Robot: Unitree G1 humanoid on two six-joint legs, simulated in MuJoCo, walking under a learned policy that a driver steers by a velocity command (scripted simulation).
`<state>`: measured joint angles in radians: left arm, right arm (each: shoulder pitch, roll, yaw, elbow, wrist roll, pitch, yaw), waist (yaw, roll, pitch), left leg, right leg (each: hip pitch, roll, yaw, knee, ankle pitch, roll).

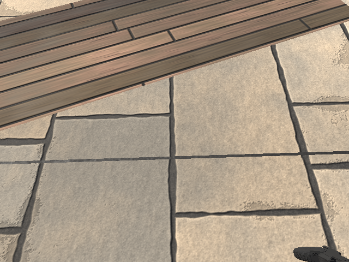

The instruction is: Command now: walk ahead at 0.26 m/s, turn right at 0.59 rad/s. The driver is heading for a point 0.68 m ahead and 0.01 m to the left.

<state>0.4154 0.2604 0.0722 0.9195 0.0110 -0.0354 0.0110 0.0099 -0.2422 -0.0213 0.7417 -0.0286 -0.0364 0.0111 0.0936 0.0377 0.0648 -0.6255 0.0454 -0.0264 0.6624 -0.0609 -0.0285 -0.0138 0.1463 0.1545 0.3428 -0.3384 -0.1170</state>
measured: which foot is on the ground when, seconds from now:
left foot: up 0.00-0.04, down 0.06-0.50, up 0.52-0.76, down 0.78-1.00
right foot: down 0.00-0.08, up 0.10-0.48, down 0.50-1.00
